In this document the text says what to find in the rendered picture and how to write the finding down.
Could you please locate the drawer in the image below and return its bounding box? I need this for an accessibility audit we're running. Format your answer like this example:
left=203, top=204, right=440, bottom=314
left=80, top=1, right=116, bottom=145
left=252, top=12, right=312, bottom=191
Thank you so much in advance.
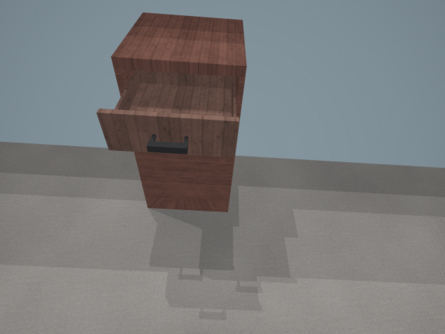
left=97, top=70, right=239, bottom=157

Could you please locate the cabinet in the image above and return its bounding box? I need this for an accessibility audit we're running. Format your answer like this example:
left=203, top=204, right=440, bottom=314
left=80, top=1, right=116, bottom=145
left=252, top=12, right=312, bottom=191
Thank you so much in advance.
left=111, top=13, right=247, bottom=212

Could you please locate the handle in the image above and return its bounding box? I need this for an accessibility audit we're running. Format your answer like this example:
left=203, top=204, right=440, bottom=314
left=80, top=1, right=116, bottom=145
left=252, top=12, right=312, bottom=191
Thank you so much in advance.
left=147, top=134, right=188, bottom=154

